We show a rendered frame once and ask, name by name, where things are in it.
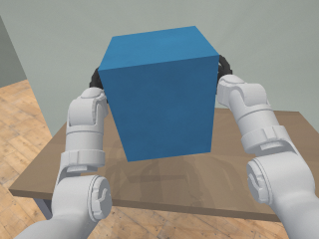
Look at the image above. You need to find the carton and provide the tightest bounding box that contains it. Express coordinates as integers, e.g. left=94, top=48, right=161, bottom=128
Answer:
left=98, top=26, right=219, bottom=162

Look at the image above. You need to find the robot right hand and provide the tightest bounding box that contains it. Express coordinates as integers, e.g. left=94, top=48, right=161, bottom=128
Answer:
left=215, top=55, right=233, bottom=95

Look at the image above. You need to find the robot right forearm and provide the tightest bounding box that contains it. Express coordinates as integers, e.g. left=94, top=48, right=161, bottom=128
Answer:
left=216, top=74, right=315, bottom=192

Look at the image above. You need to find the robot left hand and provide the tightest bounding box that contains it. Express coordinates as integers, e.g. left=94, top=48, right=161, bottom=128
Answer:
left=89, top=68, right=108, bottom=103

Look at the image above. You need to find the table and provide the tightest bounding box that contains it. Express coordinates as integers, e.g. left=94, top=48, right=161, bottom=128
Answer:
left=8, top=104, right=319, bottom=223

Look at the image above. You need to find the robot left forearm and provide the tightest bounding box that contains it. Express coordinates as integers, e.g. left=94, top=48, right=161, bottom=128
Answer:
left=51, top=87, right=109, bottom=215

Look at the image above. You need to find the left robot upper arm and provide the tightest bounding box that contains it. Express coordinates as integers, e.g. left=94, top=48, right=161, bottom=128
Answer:
left=14, top=174, right=113, bottom=239

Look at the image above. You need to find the right robot upper arm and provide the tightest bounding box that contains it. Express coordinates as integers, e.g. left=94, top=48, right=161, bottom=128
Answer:
left=246, top=150, right=319, bottom=239

